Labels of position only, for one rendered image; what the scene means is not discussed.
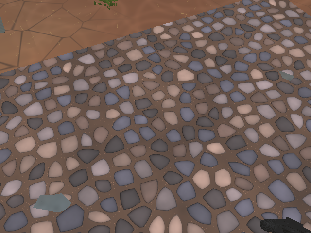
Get robot right hand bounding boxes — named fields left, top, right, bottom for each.
left=259, top=217, right=311, bottom=233

